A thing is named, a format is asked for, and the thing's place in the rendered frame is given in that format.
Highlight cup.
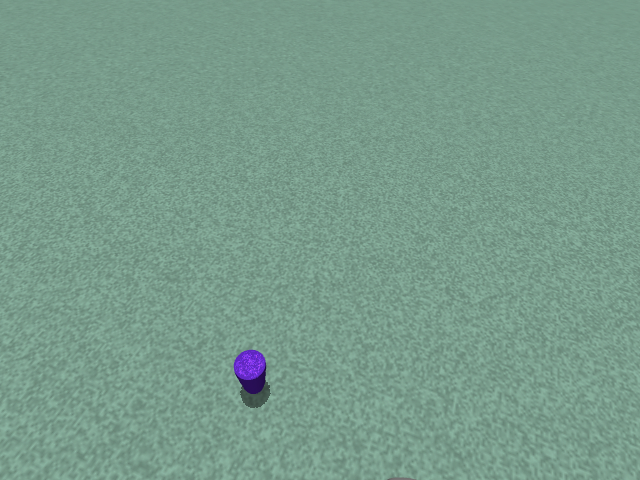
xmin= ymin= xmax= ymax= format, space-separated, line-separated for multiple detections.
xmin=234 ymin=350 xmax=266 ymax=394

